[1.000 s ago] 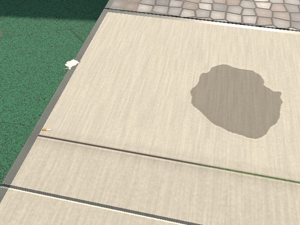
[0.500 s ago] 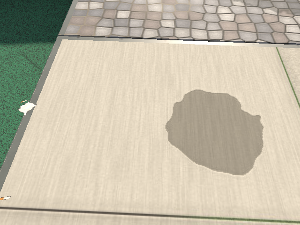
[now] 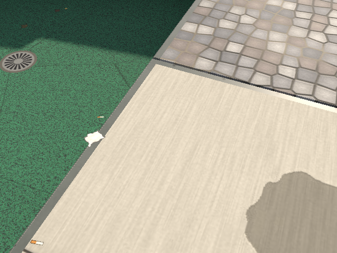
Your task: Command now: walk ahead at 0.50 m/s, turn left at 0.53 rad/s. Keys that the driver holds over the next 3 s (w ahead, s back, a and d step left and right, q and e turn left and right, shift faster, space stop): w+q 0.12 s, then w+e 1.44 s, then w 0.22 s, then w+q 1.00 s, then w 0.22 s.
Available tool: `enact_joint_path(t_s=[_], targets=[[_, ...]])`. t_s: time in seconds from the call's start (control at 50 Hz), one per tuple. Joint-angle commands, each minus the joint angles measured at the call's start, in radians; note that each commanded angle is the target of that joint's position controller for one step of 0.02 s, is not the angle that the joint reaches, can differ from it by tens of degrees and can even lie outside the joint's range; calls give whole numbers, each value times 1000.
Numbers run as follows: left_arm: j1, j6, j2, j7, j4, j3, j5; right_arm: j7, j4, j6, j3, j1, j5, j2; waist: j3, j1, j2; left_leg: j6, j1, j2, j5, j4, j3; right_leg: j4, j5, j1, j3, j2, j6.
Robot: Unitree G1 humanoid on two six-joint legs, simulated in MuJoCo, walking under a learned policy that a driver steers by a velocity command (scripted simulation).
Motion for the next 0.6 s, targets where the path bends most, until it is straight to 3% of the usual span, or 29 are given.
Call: enact_joint_path(t_s=[0.02, 0.06, 0.1, 0.12, 0.14, 0.16, 0.18, 0.2, 0.22, 0.24, 0.26, 0.28, 0.3, 0.34, 0.38, 0.48, 0.54, 0.6], targets=[[9, 5, 168, 9, -47, 35, -13, 23, -105, -11, 10, -134, 0, -19, 103, 15, -53, 15, -45, -7, -10, -83, 49, -71, 368, 5, 61, -312, -126], [14, 20, 183, 8, -47, 42, -22, 36, -135, -9, 8, -153, 3, -30, 99, 5, -70, 37, -25, -31, -94, -114, 85, -9, 506, 66, 37, -330, -113], [-15, 32, 217, 11, -63, 51, -31, 44, -146, -5, -8, -105, 3, -64, 39, -45, -106, 74, 102, -97, -189, -116, 143, 122, 846, 90, 10, -333, -95], [-34, 40, 231, 12, -70, 54, -34, 45, -135, -4, -26, -21, 6, -97, -14, -98, -120, 98, 217, -140, -232, -117, 167, 253, 981, 82, -1, -325, -84], [-44, 43, 226, 10, -68, 48, -39, 39, -97, -5, -52, 127, 4, -139, -93, -183, -105, 133, 450, -182, -167, -197, 162, 444, 973, 5, -12, -295, -61], [-22, 38, 188, 7, -68, 32, -27, 16, -51, -2, -84, 285, 7, -213, -180, -244, -14, 184, 758, -91, -155, -246, -12, 722, 684, -226, -11, -258, -24], [109, 13, 17, -15, -94, -20, -1, 7, -36, -13, -88, 285, 8, -305, -271, -108, 226, 362, 1080, 199, -231, -318, -563, 1090, -288, -653, 72, -57, 30], [28, -28, 99, -30, -91, -8, -54, 8, -50, -21, -61, 350, -6, -227, -393, -180, 109, 387, 1113, 278, -300, -467, -760, 1207, -340, -742, 297, -28, 11], [-107, -43, 150, -33, -123, 10, -95, 7, -49, -31, -48, 281, -21, -185, -235, -194, 61, 318, 1013, 241, -206, -473, -567, 1213, -254, -830, 306, -77, -15], [-124, -45, 141, -26, -121, 10, -86, 6, -59, -39, -37, 190, -17, -147, -160, -150, 13, 266, 853, 198, -114, -468, -401, 1127, -150, -791, 314, -138, -31], [-127, -36, 146, -18, -100, 19, -63, 7, -67, -45, -24, 113, -22, -97, -99, -114, -7, 232, 716, 155, -44, -490, -288, 1058, -95, -731, 313, -170, -28], [-90, -17, 146, -17, -82, 27, -57, 7, -71, -53, -15, 75, -32, -63, -77, -77, 15, 210, 633, 128, -14, -524, -209, 1022, -49, -662, 331, -193, -28], [-61, 3, 130, -16, -69, 29, -57, 6, -64, -61, -14, 70, -35, -57, -68, -59, 24, 198, 587, 116, -11, -556, -170, 997, -21, -618, 339, -198, -25], [-55, 31, 96, -12, -62, 25, -53, 1, -42, -78, -20, 84, -35, -79, -28, -42, 4, 190, 544, 107, 64, -598, -86, 938, 25, -631, 344, -196, -11], [-97, 41, 87, -11, -76, 25, -47, -12, -25, -83, -25, 112, -40, -97, 3, -49, -6, 175, 562, 102, 138, -616, -20, 862, 114, -699, 361, -179, 3], [-205, 33, 64, -32, -110, 14, -38, -32, -17, -79, -22, 116, -37, -100, 46, -79, 15, 110, 597, 63, 136, -648, 141, 575, 377, -709, 310, -138, 0], [-289, 34, 41, -46, -151, -2, -36, -41, 9, -70, -28, 174, -25, -113, 86, -115, 3, 100, 685, 94, 175, -644, 178, 472, 384, -735, 262, -126, -18], [-338, 36, 42, -66, -199, -7, -37, -46, 23, -46, -35, 205, -13, -127, 99, -120, 9, 101, 825, 140, 316, -570, 203, 423, 272, -789, 215, -103, -46]])
Next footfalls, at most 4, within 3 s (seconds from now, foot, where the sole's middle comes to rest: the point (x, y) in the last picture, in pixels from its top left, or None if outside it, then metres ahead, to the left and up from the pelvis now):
0.16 left None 0.25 0.14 -0.78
0.72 right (199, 236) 0.58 -0.06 -0.78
1.18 left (173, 165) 0.91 0.05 -0.78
1.70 right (254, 155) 0.99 -0.34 -0.78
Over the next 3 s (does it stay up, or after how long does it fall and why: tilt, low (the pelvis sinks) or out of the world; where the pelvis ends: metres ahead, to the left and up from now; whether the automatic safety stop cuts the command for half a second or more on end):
stays up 1.55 -0.53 0.00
